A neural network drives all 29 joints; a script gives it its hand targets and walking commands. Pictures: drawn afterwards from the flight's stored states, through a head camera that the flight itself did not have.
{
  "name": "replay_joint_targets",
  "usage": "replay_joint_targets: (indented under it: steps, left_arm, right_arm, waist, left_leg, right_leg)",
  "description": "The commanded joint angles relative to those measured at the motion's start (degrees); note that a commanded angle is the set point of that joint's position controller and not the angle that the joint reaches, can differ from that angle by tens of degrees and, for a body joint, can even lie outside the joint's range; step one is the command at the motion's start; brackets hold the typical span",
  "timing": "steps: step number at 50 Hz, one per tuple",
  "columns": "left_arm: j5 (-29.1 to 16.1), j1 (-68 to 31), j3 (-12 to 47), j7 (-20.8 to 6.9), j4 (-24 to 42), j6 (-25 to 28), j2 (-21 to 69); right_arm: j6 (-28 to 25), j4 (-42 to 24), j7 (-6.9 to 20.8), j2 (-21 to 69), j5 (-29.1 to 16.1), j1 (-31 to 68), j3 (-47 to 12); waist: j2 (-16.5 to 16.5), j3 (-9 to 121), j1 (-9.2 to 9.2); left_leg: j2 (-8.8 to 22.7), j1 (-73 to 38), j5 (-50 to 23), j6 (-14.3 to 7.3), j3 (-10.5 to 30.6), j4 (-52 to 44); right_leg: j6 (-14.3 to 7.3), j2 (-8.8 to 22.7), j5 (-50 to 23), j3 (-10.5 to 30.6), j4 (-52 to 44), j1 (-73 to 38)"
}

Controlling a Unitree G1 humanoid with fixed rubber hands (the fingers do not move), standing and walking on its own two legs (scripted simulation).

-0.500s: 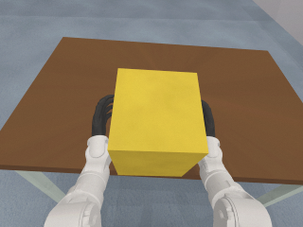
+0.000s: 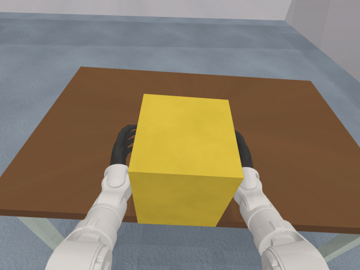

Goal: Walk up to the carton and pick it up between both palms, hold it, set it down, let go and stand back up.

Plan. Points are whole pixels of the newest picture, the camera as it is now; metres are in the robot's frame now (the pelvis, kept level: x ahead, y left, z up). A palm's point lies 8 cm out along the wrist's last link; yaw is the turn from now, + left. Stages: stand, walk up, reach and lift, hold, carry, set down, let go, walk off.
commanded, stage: reach and lift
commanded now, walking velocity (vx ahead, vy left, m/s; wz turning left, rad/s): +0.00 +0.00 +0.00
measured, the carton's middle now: (181, 163) +0.38 +0.01 +0.04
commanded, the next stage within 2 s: hold in 1.30 s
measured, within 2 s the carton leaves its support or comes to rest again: neither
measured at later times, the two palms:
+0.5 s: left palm (115, 140) +0.35 +0.15 +0.15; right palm (258, 148) +0.34 -0.14 +0.15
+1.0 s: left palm (116, 133) +0.36 +0.15 +0.16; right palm (257, 144) +0.35 -0.14 +0.15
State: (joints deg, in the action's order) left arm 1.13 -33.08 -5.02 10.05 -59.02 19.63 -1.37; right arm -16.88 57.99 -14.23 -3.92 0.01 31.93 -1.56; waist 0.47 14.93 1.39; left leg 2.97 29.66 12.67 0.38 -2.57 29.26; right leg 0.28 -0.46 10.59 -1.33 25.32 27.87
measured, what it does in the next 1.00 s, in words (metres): stands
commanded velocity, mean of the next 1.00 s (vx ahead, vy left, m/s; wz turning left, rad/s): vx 0.00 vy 0.00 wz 0.00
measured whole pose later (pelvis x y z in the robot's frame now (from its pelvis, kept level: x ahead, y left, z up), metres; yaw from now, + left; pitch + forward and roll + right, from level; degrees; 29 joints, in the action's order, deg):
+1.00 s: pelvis -0.05 +0.00 +0.00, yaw +0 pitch +8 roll -1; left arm 1.2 -45.7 -11.5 8.4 -41.5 -21.1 -2.2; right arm 19.7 42.1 -12.9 -5.0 -9.9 43.2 5.3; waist 0.4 12.1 0.0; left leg 2.9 27.1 8.9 0.4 -2.5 28.2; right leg 0.3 -0.5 6.9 -1.3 24.5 25.4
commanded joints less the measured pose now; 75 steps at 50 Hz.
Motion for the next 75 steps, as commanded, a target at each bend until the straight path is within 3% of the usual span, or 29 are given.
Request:
replay_joint_targets:
  steps: [1, 3, 4, 7, 11, 12, 13, 15, 16, 17, 20, 22, 23, 26, 30, 32, 40, 48, 54, 56, 57, 60, 61, 66, 67, 70, 72, 74, 75]
  left_arm:
    - [-4.9, -45.9, 34.3, -5.8, 36.2, -5.7, 53.3]
    - [-7.1, -48.0, 36.9, -4.8, 46.0, -9.7, 54.4]
    - [-6.1, -47.0, 34.8, -4.6, 46.4, -12.6, 52.2]
    - [-3.7, -42.4, 28.4, -6.3, 37.9, -22.4, 48.6]
    - [-2.6, -46.6, 23.5, -7.6, 38.3, -28.9, 48.3]
    - [-1.5, -42.4, 20.4, -7.8, 33.9, -30.9, 46.9]
    - [-4.1, -47.5, 22.0, -7.9, 40.7, -30.8, 48.7]
    - [-3.7, -46.3, 20.7, -8.0, 37.2, -32.4, 48.9]
    - [-3.3, -44.6, 20.8, -7.6, 39.4, -32.7, 51.2]
    - [-2.2, -45.1, 18.4, -7.7, 36.3, -33.8, 48.5]
    - [-2.5, -51.3, 17.7, -7.8, 37.8, -34.9, 49.2]
    - [-3.3, -51.3, 19.7, -7.7, 39.8, -36.1, 50.3]
    - [-1.9, -52.6, 16.9, -8.0, 34.4, -36.9, 48.9]
    - [-3.0, -55.2, 18.6, -8.6, 36.6, -37.8, 49.4]
    - [-2.0, -59.0, 14.4, -9.0, 30.2, -38.2, 47.0]
    - [-1.9, -58.3, 15.8, -8.9, 34.3, -38.6, 48.0]
    - [1.5, -53.1, 10.3, -10.4, 26.9, -40.6, 43.7]
    - [-2.3, -54.0, 16.7, -8.5, 40.1, -40.3, 44.8]
    - [-6.0, -52.6, 24.2, -7.5, 49.6, -41.7, 46.4]
    - [-7.0, -52.1, 25.4, -7.3, 55.3, -42.1, 45.7]
    - [-6.0, -51.9, 23.9, -7.9, 50.7, -43.4, 43.6]
    - [-5.0, -52.8, 22.8, -8.1, 51.5, -44.4, 43.1]
    - [-4.5, -52.0, 20.9, -8.3, 49.9, -44.8, 41.6]
    - [-3.2, -50.3, 19.2, -8.8, 48.5, -46.1, 42.1]
    - [-3.5, -50.2, 19.3, -9.0, 49.5, -46.3, 42.4]
    - [-4.4, -51.8, 20.8, -9.0, 49.0, -46.6, 43.1]
    - [-3.1, -51.2, 19.2, -9.2, 48.4, -47.1, 42.6]
    - [-3.9, -50.0, 20.6, -8.5, 52.2, -47.3, 43.9]
    - [-2.9, -49.9, 19.0, -8.8, 50.3, -47.9, 42.6]
  right_arm:
    - [1.7, -43.5, 7.5, 50.0, -10.3, 49.6, -30.7]
    - [6.1, -48.9, 7.2, 48.6, -14.0, 48.9, -31.0]
    - [8.7, -46.3, 7.2, 46.8, -14.9, 47.4, -29.6]
    - [16.6, -45.2, 6.3, 43.1, -16.1, 50.8, -28.5]
    - [21.9, -44.4, 6.9, 43.2, -17.8, 57.5, -23.5]
    - [23.8, -43.2, 6.6, 43.6, -17.4, 56.5, -22.3]
    - [23.6, -48.1, 6.8, 45.1, -18.7, 59.2, -23.2]
    - [25.2, -48.4, 6.9, 45.9, -18.8, 61.4, -21.0]
    - [24.5, -52.1, 7.5, 47.3, -20.3, 64.1, -22.4]
    - [26.6, -47.9, 7.1, 46.3, -19.3, 62.1, -20.5]
    - [27.6, -48.0, 8.3, 47.9, -19.5, 67.9, -19.5]
    - [27.9, -48.5, 8.7, 47.7, -19.0, 67.1, -18.2]
    - [29.4, -43.1, 9.0, 46.2, -16.8, 67.1, -14.9]
    - [30.1, -41.9, 9.8, 46.5, -16.5, 67.3, -13.4]
    - [31.9, -32.8, 11.1, 45.0, -12.9, 67.9, -8.5]
    - [31.7, -33.8, 11.4, 44.8, -13.1, 66.1, -9.3]
    - [32.0, -31.6, 11.7, 41.0, -11.0, 66.5, -8.7]
    - [31.7, -43.0, 10.5, 44.1, -16.1, 67.5, -16.7]
    - [32.4, -54.2, 9.1, 45.9, -19.2, 65.8, -21.1]
    - [33.6, -53.0, 8.5, 44.6, -20.0, 61.4, -20.5]
    - [34.6, -50.4, 8.2, 42.5, -20.1, 61.8, -19.0]
    - [35.1, -51.1, 8.4, 43.1, -19.5, 62.3, -18.2]
    - [36.3, -46.4, 8.5, 41.9, -17.4, 59.7, -16.1]
    - [36.0, -48.3, 9.1, 42.4, -19.7, 62.5, -17.4]
    - [36.3, -48.3, 9.0, 41.4, -19.5, 61.1, -16.6]
    - [35.9, -52.5, 8.7, 42.8, -19.9, 65.8, -17.8]
    - [36.8, -49.1, 8.7, 42.7, -19.5, 63.3, -17.5]
    - [36.2, -54.9, 8.8, 43.5, -22.1, 65.4, -19.7]
    - [37.3, -50.8, 8.4, 41.7, -20.5, 62.8, -17.7]
  waist:
    - [-5.0, 40.5, -0.8]
    - [-6.4, 40.0, -2.83]
    - [-7.1, 35.5, -2.43]
    - [-0.4, 24.5, -2.05]
    - [-1.8, 25.3, -1.34]
    - [0.9, 21.2, -0.88]
    - [-0.2, 27.9, -1.19]
    - [-1.2, 27.4, -1.58]
    - [-2.1, 32.8, 1.01]
    - [-1.0, 25.9, -0.35]
    - [-2.1, 27.5, 1.03]
    - [-3.3, 27.7, -0.47]
    - [-2.5, 22.2, -1.39]
    - [-2.5, 24.9, -1.51]
    - [-0.8, 20.1, -1.83]
    - [-3.0, 24.8, -2.47]
    - [0.0, 20.5, -1.19]
    - [-0.8, 31.7, -0.8]
    - [-2.0, 40.4, -1.98]
    - [-3.5, 37.7, -4.23]
    - [-4.1, 33.3, -4.82]
    - [-4.0, 33.3, -3.9]
    - [-1.5, 28.3, -4.87]
    - [-2.6, 30.0, -2.35]
    - [-2.5, 29.3, -3.55]
    - [-2.5, 31.5, -2.58]
    - [-2.8, 28.2, -2.84]
    - [-3.7, 32.9, -2.05]
    - [-2.7, 27.7, -3.12]
  left_leg:
    - [-3.0, -29.0, -41.7, 5.3, 6.1, 3.2]
    - [-3.0, -31.7, -42.0, 6.0, 7.6, 3.7]
    - [-2.8, -31.2, -39.3, 6.2, 8.0, 2.8]
    - [-3.7, -28.1, -26.0, 3.6, 7.4, 0.0]
    - [-4.1, -28.9, -17.4, 2.3, 6.9, -3.5]
    - [-4.4, -26.7, -15.7, 1.3, 6.4, -4.4]
    - [-4.6, -28.7, -18.3, 1.5, 7.2, -3.6]
    - [-5.0, -27.6, -17.0, 1.4, 7.2, -3.5]
    - [-4.9, -28.5, -20.8, 1.4, 7.2, -2.5]
    - [-5.2, -26.4, -16.8, 0.9, 6.9, -3.7]
    - [-5.2, -25.2, -11.7, 0.5, 6.8, -4.7]
    - [-4.6, -26.2, -13.1, 1.5, 6.9, -4.3]
    - [-4.8, -24.5, -7.9, 1.1, 6.9, -5.5]
    - [-4.6, -24.4, -4.3, 0.6, 6.5, -6.3]
    - [-4.5, -21.1, 3.5, -0.5, 6.0, -8.5]
    - [-4.1, -23.8, -1.7, 0.3, 6.2, -7.6]
    - [-4.4, -22.1, 0.0, -0.9, 5.0, -9.2]
    - [-4.9, -27.8, -10.1, -0.3, 5.9, -6.2]
    - [-5.3, -32.3, -19.4, 1.8, 6.8, -3.0]
    - [-5.2, -33.0, -22.8, 2.6, 7.1, -2.8]
    - [-6.0, -31.3, -18.0, 2.4, 6.7, -3.5]
    - [-5.6, -30.0, -14.6, 1.8, 6.2, -4.8]
    - [-5.5, -29.2, -12.8, 1.6, 6.0, -5.8]
    - [-5.1, -29.8, -14.8, 1.5, 5.8, -6.1]
    - [-5.2, -30.4, -14.8, 1.4, 5.8, -6.2]
    - [-5.2, -30.5, -14.7, 1.5, 6.1, -5.3]
    - [-5.2, -30.6, -12.8, 1.4, 5.9, -6.3]
    - [-5.3, -32.1, -18.4, 1.5, 6.1, -4.9]
    - [-5.4, -30.8, -15.1, 1.3, 6.2, -5.8]
  right_leg:
    - [0.1, -6.2, -27.6, -0.5, -2.8, -19.7]
    - [-0.5, -6.4, -26.3, -0.7, -3.3, -18.4]
    - [-0.8, -6.0, -22.6, -0.5, -3.8, -16.6]
    - [0.4, -4.0, -14.3, 0.2, -6.2, -17.1]
    - [0.2, -3.3, -7.4, 0.9, -7.0, -15.8]
    - [0.6, -2.9, -6.7, 1.3, -7.8, -17.3]
    - [0.9, -3.6, -10.5, 1.4, -6.1, -19.2]
    - [0.9, -3.6, -8.9, 1.4, -6.8, -18.1]
    - [1.0, -4.0, -12.8, 1.1, -5.5, -19.4]
    - [0.7, -3.9, -8.7, 1.6, -7.2, -17.9]
    - [1.0, -3.7, -3.7, 1.4, -6.7, -17.1]
    - [0.8, -4.3, -4.9, 0.8, -6.0, -16.9]
    - [0.5, -3.7, 0.6, 1.1, -7.7, -14.8]
    - [0.4, -3.1, 2.5, 1.2, -7.2, -15.7]
    - [0.2, -2.7, 10.2, 0.6, -8.4, -14.0]
    - [0.0, -2.9, 4.6, 0.4, -7.0, -15.3]
    - [0.7, -2.9, 5.8, 0.4, -7.7, -17.3]
    - [1.3, -3.6, -4.2, 0.3, -6.8, -20.3]
    - [1.3, -5.0, -12.3, -0.5, -5.4, -21.6]
    - [1.4, -5.1, -16.0, -0.2, -5.1, -23.1]
    - [1.6, -4.6, -12.2, 0.3, -6.2, -21.4]
    - [1.8, -4.1, -9.6, 0.5, -6.1, -21.0]
    - [2.2, -4.0, -7.5, 0.1, -6.7, -20.6]
    - [1.3, -4.7, -9.0, 0.4, -6.4, -21.6]
    - [1.4, -4.4, -9.7, 0.3, -6.8, -22.1]
    - [1.6, -4.6, -9.0, 0.2, -6.3, -21.7]
    - [1.4, -4.5, -7.3, 0.2, -7.0, -21.8]
    - [1.5, -5.0, -12.9, 0.3, -5.9, -23.1]
    - [1.4, -4.7, -9.3, 0.2, -7.1, -22.0]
